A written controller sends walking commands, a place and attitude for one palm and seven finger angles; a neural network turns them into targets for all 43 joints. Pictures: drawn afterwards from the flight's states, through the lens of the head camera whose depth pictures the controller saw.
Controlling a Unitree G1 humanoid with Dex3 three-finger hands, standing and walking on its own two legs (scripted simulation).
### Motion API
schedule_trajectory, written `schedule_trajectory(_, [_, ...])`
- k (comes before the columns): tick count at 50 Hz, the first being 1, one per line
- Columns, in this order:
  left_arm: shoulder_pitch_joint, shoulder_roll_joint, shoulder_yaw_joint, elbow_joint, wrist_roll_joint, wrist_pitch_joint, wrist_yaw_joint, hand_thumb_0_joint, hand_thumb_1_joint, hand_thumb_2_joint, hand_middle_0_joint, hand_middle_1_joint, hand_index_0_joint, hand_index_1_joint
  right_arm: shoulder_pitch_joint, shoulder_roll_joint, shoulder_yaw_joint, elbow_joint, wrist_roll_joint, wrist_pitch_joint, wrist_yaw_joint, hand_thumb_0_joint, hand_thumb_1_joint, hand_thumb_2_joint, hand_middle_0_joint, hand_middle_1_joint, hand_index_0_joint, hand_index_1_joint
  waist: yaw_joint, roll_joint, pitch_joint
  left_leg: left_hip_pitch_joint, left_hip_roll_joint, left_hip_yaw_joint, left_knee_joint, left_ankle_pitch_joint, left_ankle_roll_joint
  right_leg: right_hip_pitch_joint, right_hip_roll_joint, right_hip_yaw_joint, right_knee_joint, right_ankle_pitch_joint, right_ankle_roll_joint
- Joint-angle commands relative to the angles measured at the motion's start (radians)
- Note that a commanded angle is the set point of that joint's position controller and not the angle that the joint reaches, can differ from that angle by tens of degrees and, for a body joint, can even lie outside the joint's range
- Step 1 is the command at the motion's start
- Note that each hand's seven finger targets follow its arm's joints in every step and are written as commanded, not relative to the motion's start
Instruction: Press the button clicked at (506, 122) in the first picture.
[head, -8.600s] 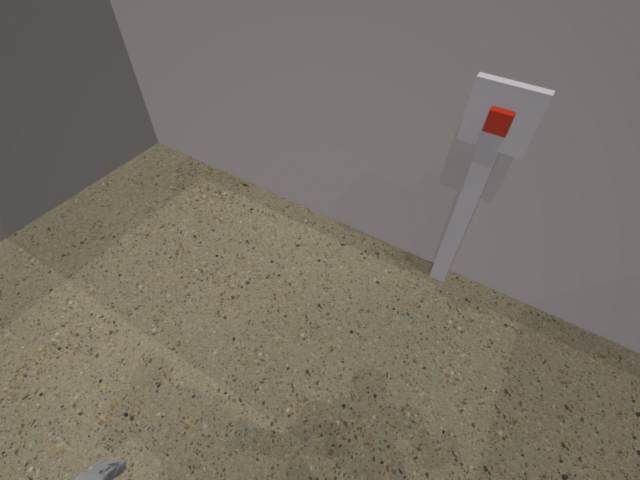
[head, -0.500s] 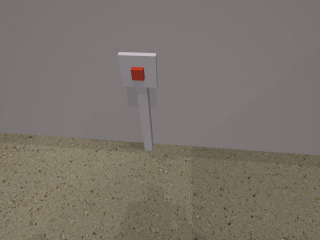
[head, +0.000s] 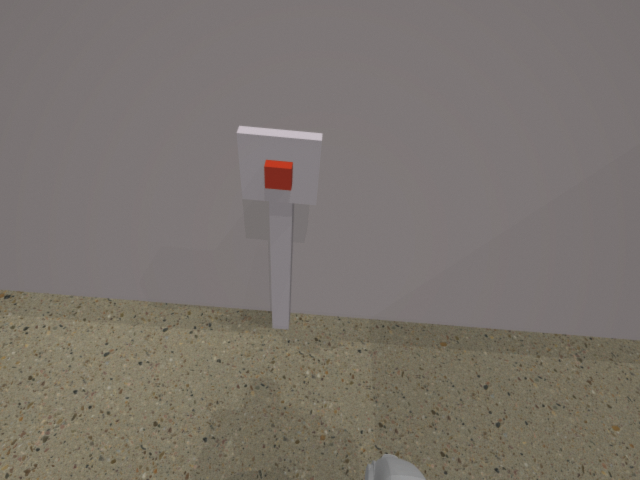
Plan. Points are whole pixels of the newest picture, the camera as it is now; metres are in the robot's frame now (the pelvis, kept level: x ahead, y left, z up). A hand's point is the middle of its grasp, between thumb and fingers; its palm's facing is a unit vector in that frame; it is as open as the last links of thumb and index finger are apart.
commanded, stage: take the last steps up to it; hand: left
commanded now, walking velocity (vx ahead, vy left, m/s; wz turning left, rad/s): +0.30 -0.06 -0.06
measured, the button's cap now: (278, 174) +0.74 +0.13 -0.05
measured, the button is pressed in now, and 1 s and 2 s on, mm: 0 0 0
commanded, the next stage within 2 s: come to a stop and stand still in 0.40 s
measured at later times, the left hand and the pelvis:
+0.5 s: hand (236, 428) +0.24 +0.14 -0.17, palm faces +0.04 -0.97 -0.23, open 7.1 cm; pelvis +0.18 -0.05 -0.01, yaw +1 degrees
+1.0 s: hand (235, 454) +0.20 +0.13 -0.18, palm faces +0.04 -0.96 -0.27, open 7.4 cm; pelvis +0.19 -0.06 -0.02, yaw -2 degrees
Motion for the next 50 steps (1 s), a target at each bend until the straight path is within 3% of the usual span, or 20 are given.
schedule_trajectory(1, [-0.114, 0.011, 0.000, -0.085, -0.003, -0.016, -0.012, 0.000, 0.900, 0.900, -0.200, -0.300, -0.200, -0.300, 0.121, -0.117, -0.019, -0.001, -0.010, -0.025, -0.017, 0.000, -0.900, -0.900, 0.200, 0.300, 0.200, 0.300, -0.034, 0.135, 0.189, -0.004, 0.320, -0.176, -0.102, 0.510, 0.084, -0.166, -0.024, -0.010, -0.101, 0.002, -0.016])
schedule_trajectory(5, [-0.245, -0.002, -0.011, -0.127, -0.009, -0.027, -0.017, 0.000, 0.900, 0.900, -0.200, -0.300, -0.200, -0.300, 0.185, -0.122, -0.023, 0.033, -0.021, -0.018, -0.018, 0.000, -0.900, -0.900, 0.200, 0.300, 0.200, 0.300, -0.076, 0.130, 0.195, 0.044, 0.326, -0.163, -0.064, 0.612, 0.088, -0.105, 0.006, -0.049, -0.274, -0.040, -0.047])
schedule_trajectory(8, [-0.195, 0.001, -0.010, -0.121, -0.010, -0.038, -0.014, 0.000, 0.900, 0.900, -0.200, -0.300, -0.200, -0.300, 0.159, -0.143, -0.028, 0.038, -0.020, -0.010, -0.018, 0.000, -0.900, -0.900, 0.200, 0.300, 0.200, 0.300, -0.040, 0.163, 0.147, 0.024, 0.314, -0.104, 0.043, 0.870, 0.073, 0.091, 0.066, -0.094, -0.407, -0.091, -0.087])
schedule_trajectory(10, [-0.006, 0.036, -0.002, -0.064, -0.006, -0.054, -0.006, 0.000, 0.900, 0.900, -0.200, -0.300, -0.200, -0.300, 0.137, -0.163, -0.033, 0.039, -0.012, -0.006, -0.015, 0.000, -0.900, -0.900, 0.200, 0.300, 0.200, 0.300, 0.043, 0.140, 0.034, -0.011, 0.280, -0.078, 0.251, 0.977, 0.036, 0.360, 0.121, -0.132, -0.526, -0.021, -0.106])
schedule_trajectory(11, [0.141, 0.079, 0.013, -0.016, -0.002, -0.067, 0.000, 0.000, 0.900, 0.900, -0.200, -0.300, -0.200, -0.300, 0.110, -0.161, -0.036, 0.030, -0.002, -0.009, -0.008, 0.000, -0.900, -0.900, 0.200, 0.300, 0.200, 0.300, 0.112, 0.120, -0.048, -0.160, 0.248, -0.058, 0.434, 0.842, 0.005, 0.613, 0.078, -0.084, -0.563, 0.080, -0.125])
schedule_trajectory(12, [0.278, 0.178, 0.037, 0.022, 0.002, -0.079, 0.015, 0.000, 0.900, 0.900, -0.200, -0.300, -0.200, -0.300, 0.131, -0.112, -0.033, 0.009, 0.012, -0.014, 0.003, 0.000, -0.900, -0.900, 0.200, 0.300, 0.200, 0.300, 0.148, -0.045, -0.173, -0.404, 0.134, -0.007, 0.739, 0.374, -0.035, 0.865, -0.180, 0.210, -0.582, 0.281, -0.220])
schedule_trajectory(13, [0.315, 0.234, 0.042, 0.036, -0.016, -0.079, 0.018, 0.000, 0.900, 0.900, -0.200, -0.300, -0.200, -0.300, 0.130, -0.080, -0.031, -0.016, 0.017, -0.012, -0.001, 0.000, -0.900, -0.900, 0.200, 0.300, 0.200, 0.300, 0.114, -0.095, -0.223, -0.553, 0.027, -0.062, 1.045, -0.308, -0.054, 0.899, -0.383, 0.477, -0.674, 0.500, -0.333])
schedule_trajectory(16, [0.060, 0.127, 0.019, -0.033, -0.020, -0.069, 0.030, 0.000, 0.900, 0.900, -0.200, -0.300, -0.200, -0.300, -0.001, -0.069, -0.037, -0.051, -0.003, 0.019, 0.009, 0.000, -0.900, -0.900, 0.200, 0.300, 0.200, 0.300, 0.043, 0.014, 0.021, -0.602, 0.154, -0.190, 1.078, -0.127, -0.040, 0.475, -0.300, 0.325, -0.829, 0.043, -0.276])
schedule_trajectory(18, [-0.018, 0.058, -0.003, -0.046, -0.010, -0.075, 0.037, 0.000, 0.900, 0.900, -0.200, -0.300, -0.200, -0.300, 0.041, -0.037, -0.032, -0.040, -0.015, 0.046, 0.014, 0.000, -0.900, -0.900, 0.200, 0.300, 0.200, 0.300, -0.030, 0.014, 0.069, -0.518, 0.171, -0.172, 0.954, -0.075, -0.058, 0.289, -0.234, 0.172, -0.887, -0.009, -0.221])
schedule_trajectory(21, [-0.026, 0.037, -0.008, -0.059, -0.005, -0.079, 0.037, 0.000, 0.900, 0.900, -0.200, -0.300, -0.200, -0.300, 0.058, -0.013, -0.029, -0.054, -0.017, 0.065, 0.021, 0.000, -0.900, -0.900, 0.200, 0.300, 0.200, 0.300, -0.062, -0.040, 0.056, -0.427, 0.163, -0.125, 0.752, -0.039, -0.079, 0.197, -0.168, 0.065, -0.895, 0.022, -0.205])
schedule_trajectory(27, [0.021, 0.076, -0.009, -0.025, -0.006, -0.073, 0.030, 0.000, 0.900, 0.900, -0.200, -0.300, -0.200, -0.300, -0.104, -0.042, -0.015, -0.099, -0.012, 0.041, 0.026, 0.000, -0.900, -0.900, 0.200, 0.300, 0.200, 0.300, -0.017, -0.044, 0.041, -0.369, 0.129, -0.100, 0.406, 0.029, -0.101, 0.337, -0.152, 0.066, -0.815, 0.189, -0.202])
schedule_trajectory(30, [0.043, 0.051, -0.030, 0.002, -0.016, -0.053, 0.035, 0.000, 0.900, 0.900, -0.200, -0.300, -0.200, -0.300, -0.107, -0.081, -0.006, -0.071, -0.005, 0.031, 0.014, 0.000, -0.900, -0.900, 0.200, 0.300, 0.200, 0.300, -0.021, 0.021, 0.006, -0.151, 0.129, -0.127, 0.151, 0.360, -0.103, 0.330, -0.061, 0.011, -0.670, 0.245, -0.112])
schedule_trajectory(32, [0.102, 0.030, -0.036, 0.004, -0.017, -0.035, 0.047, 0.000, 0.900, 0.900, -0.200, -0.300, -0.200, -0.300, -0.113, -0.166, -0.020, -0.075, -0.005, 0.029, 0.006, 0.000, -0.900, -0.900, 0.200, 0.300, 0.200, 0.300, -0.005, 0.132, -0.009, -0.122, 0.258, -0.204, 0.154, 0.704, -0.042, 0.349, -0.002, 0.004, -0.632, 0.062, -0.049])
schedule_trajectory(34, [0.119, 0.046, -0.036, 0.009, -0.019, -0.009, 0.050, 0.000, 0.900, 0.900, -0.200, -0.300, -0.200, -0.300, -0.185, -0.188, -0.026, -0.088, 0.006, 0.042, -0.011, 0.000, -0.900, -0.900, 0.200, 0.300, 0.200, 0.300, 0.005, 0.270, 0.009, -0.198, 0.320, -0.271, 0.073, 0.723, 0.034, 0.384, 0.020, -0.036, -0.542, -0.124, -0.015])
schedule_trajectory(38, [0.125, 0.062, -0.020, -0.018, -0.013, 0.015, 0.045, 0.000, 0.900, 0.900, -0.200, -0.300, -0.200, -0.300, -0.217, -0.226, -0.051, -0.114, -0.005, 0.060, -0.024, 0.000, -0.900, -0.900, 0.200, 0.300, 0.200, 0.300, -0.003, 0.244, -0.041, -0.135, 0.386, -0.311, 0.051, 0.780, 0.124, 0.259, 0.034, 0.027, -0.252, -0.388, -0.016])
schedule_trajectory(43, [0.114, 0.026, -0.006, -0.062, -0.009, 0.017, 0.041, 0.000, 0.900, 0.900, -0.200, -0.300, -0.200, -0.300, -0.248, -0.234, -0.075, -0.145, -0.011, 0.073, -0.013, 0.000, -0.900, -0.900, 0.200, 0.300, 0.200, 0.300, -0.014, 0.187, -0.127, -0.128, 0.371, -0.268, 0.084, 0.625, 0.132, 0.222, 0.043, 0.025, -0.173, -0.376, -0.006])
schedule_trajectory(47, [0.224, 0.005, -0.011, -0.023, -0.005, 0.002, 0.038, 0.000, 0.900, 0.900, -0.200, -0.300, -0.200, -0.300, -0.305, -0.193, -0.071, -0.154, -0.008, 0.079, 0.006, 0.000, -0.900, -0.900, 0.200, 0.300, 0.200, 0.300, 0.040, 0.156, -0.101, -0.370, 0.264, -0.210, 0.079, 0.056, 0.036, 0.481, 0.051, -0.037, -0.553, -0.145, -0.015])
schedule_trajectory(48, [0.249, 0.037, -0.012, -0.011, 0.003, -0.008, 0.041, 0.000, 0.900, 0.900, -0.200, -0.300, -0.200, -0.300, -0.305, -0.143, -0.062, -0.156, -0.001, 0.086, 0.012, 0.000, -0.900, -0.900, 0.200, 0.300, 0.200, 0.300, 0.048, 0.029, -0.053, -0.437, 0.171, -0.164, 0.159, -0.115, -0.025, 0.491, -0.004, 0.057, -0.737, -0.173, -0.029])
schedule_trajectory(49, [0.187, 0.104, -0.015, -0.026, 0.007, -0.018, 0.041, 0.000, 0.900, 0.900, -0.200, -0.300, -0.200, -0.300, -0.295, -0.074, -0.046, -0.167, 0.007, 0.094, 0.022, 0.000, -0.900, -0.900, 0.200, 0.300, 0.200, 0.300, 0.018, -0.167, 0.025, -0.479, 0.081, -0.111, 0.268, -0.164, -0.091, 0.369, -0.178, 0.294, -0.897, -0.395, -0.098])
schedule_trajectory(50, [0.105, 0.149, -0.007, -0.065, 0.001, -0.014, 0.042, 0.000, 0.900, 0.900, -0.200, -0.300, -0.200, -0.300, -0.311, -0.102, -0.046, -0.172, -0.002, 0.102, 0.032, 0.000, -0.900, -0.900, 0.200, 0.300, 0.200, 0.300, 0.023, -0.160, 0.070, -0.405, 0.083, -0.119, 0.357, -0.156, -0.094, 0.195, -0.259, 0.361, -1.005, -0.610, -0.153])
